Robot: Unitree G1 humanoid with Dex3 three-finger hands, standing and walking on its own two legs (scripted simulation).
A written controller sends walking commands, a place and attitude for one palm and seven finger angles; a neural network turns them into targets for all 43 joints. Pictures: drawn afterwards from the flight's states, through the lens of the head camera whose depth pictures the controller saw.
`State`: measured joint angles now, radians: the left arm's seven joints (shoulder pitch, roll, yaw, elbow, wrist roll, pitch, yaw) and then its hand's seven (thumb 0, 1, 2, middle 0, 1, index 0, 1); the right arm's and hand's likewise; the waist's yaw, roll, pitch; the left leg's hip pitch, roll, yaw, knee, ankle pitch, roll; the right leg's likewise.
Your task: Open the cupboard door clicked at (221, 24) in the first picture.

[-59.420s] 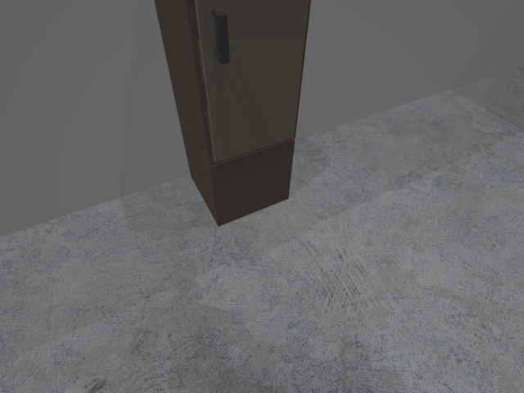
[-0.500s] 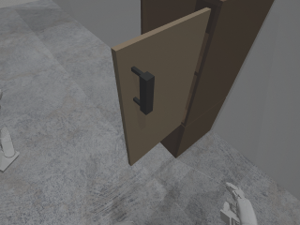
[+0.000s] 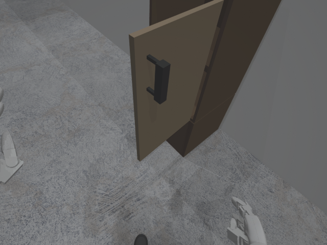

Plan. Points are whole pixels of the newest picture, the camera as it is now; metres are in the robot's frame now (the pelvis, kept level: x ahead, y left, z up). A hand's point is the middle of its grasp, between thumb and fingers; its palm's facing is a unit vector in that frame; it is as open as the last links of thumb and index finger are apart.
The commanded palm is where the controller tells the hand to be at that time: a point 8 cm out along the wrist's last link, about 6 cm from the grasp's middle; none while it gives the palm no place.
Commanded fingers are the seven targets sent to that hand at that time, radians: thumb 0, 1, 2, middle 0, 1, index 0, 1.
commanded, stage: stop stepping back and stand still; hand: left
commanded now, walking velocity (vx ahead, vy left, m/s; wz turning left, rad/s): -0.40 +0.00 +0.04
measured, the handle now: (155, 79) +0.50 +0.07 +0.12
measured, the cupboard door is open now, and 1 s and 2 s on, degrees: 94 94 94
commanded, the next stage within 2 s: let the arm hang, fingers relaxed in 0.90 s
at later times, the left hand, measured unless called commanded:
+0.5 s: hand (9, 243) +0.11 +0.23 +0.15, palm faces +0.37 -0.81 -0.46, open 7.4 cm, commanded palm +0.05 +0.28 +0.17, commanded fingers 0.00 0.90 0.90 -0.20 -0.30 -0.20 -0.30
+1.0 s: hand out of the picture +0.09 +0.25 +0.16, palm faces +0.37 -0.78 -0.51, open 7.4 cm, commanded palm none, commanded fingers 0.00 0.90 0.90 -0.20 -0.30 -0.20 -0.30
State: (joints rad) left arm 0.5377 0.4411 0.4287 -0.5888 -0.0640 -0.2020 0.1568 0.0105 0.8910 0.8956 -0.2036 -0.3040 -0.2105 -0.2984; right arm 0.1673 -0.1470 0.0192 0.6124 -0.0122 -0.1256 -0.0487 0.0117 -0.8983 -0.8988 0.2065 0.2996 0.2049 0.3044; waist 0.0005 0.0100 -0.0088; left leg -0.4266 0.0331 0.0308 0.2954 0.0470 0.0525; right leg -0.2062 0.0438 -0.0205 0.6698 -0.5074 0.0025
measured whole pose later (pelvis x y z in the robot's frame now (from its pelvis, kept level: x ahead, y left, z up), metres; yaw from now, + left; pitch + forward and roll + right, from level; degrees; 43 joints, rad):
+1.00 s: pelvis -0.10 +0.00 -0.01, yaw +1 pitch +1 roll +0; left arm 0.59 0.42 0.41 -0.51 -0.04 -0.23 0.13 0.01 0.89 0.89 -0.21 -0.30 -0.22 -0.30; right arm 0.19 -0.18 0.03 0.62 0.01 -0.12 -0.06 0.01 -0.90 -0.90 0.21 0.30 0.20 0.30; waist -0.02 0.01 0.02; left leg -0.30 0.02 0.05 0.53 -0.25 0.01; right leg -0.18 0.00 -0.05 0.50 -0.33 -0.01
